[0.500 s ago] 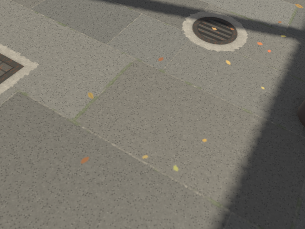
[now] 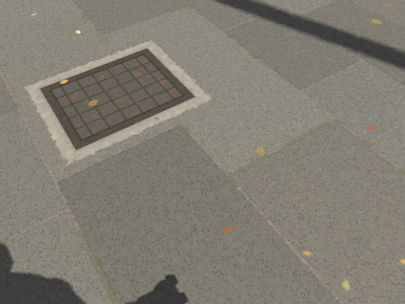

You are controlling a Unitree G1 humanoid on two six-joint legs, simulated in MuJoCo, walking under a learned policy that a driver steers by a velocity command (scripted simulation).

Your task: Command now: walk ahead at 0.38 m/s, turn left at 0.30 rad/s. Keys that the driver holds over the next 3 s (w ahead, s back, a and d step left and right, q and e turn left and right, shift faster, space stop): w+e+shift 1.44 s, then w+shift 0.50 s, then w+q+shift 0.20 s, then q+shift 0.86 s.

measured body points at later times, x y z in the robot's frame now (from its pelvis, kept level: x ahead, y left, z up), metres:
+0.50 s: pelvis +0.17 +0.01 +0.00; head +0.19 +0.02 +0.45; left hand +0.41 +0.24 -0.09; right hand +0.15 -0.27 -0.10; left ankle +0.09 +0.16 -0.74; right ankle +0.20 -0.12 -0.64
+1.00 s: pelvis +0.53 -0.21 +0.00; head +0.55 -0.23 +0.45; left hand +0.72 +0.01 -0.12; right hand +0.54 -0.53 -0.07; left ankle +0.79 -0.18 -0.67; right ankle +0.43 -0.17 -0.74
